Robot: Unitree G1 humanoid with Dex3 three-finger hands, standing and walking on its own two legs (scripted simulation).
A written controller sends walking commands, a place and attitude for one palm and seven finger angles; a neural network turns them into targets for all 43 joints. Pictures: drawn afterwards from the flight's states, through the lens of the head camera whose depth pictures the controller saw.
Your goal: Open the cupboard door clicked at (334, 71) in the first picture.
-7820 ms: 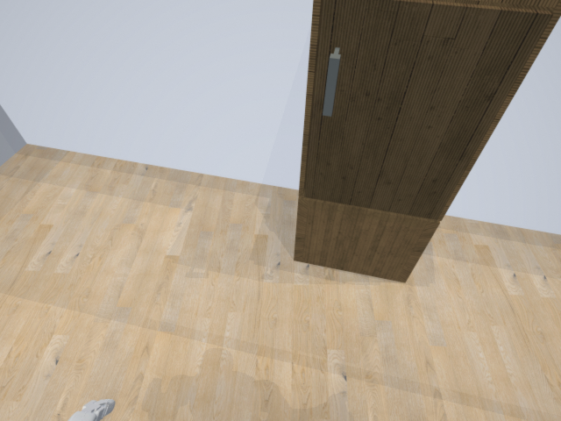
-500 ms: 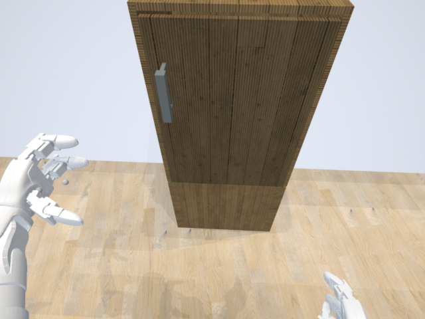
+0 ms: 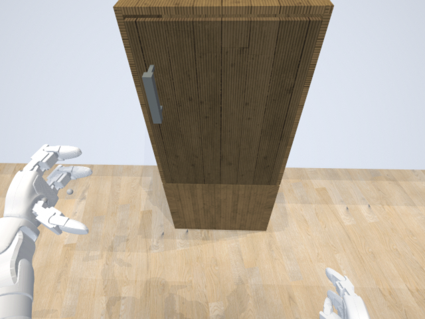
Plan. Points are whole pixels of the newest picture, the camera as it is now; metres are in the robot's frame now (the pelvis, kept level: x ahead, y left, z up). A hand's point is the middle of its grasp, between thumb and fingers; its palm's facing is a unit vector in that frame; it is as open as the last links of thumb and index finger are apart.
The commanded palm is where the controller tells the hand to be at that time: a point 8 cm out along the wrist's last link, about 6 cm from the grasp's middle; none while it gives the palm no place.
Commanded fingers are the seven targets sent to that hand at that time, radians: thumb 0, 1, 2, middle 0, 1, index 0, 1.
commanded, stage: move the hooked fingers beside the handle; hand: left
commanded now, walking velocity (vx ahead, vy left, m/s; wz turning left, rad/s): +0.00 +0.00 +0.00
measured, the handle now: (154, 94) +0.61 +0.20 +0.09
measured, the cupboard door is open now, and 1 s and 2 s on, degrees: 0 0 0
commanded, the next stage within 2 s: none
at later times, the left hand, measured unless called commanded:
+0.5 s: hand (95, 158) +0.38 +0.27 +0.10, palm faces +0.03 -1.00 -0.01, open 14.0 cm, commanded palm +0.35 +0.32 +0.11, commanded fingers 0.00 -0.50 0.30 -0.30 -1.20 -0.30 -1.20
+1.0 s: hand (106, 134) +0.45 +0.27 +0.10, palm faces +0.03 -1.00 +0.01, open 14.0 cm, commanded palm +0.43 +0.32 +0.10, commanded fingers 0.00 -0.50 0.30 -0.30 -1.20 -0.30 -1.20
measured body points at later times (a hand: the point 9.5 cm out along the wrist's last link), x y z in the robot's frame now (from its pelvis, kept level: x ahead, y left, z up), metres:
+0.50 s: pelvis +0.00 +0.01 +0.00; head +0.04 +0.01 +0.44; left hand +0.37 +0.32 +0.11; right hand +0.12 -0.25 -0.10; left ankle +0.00 +0.13 -0.72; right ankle +0.02 -0.10 -0.72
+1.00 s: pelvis +0.00 +0.03 -0.01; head +0.07 +0.04 +0.43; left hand +0.44 +0.32 +0.10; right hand +0.07 -0.24 -0.12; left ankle +0.00 +0.13 -0.72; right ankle +0.02 -0.10 -0.72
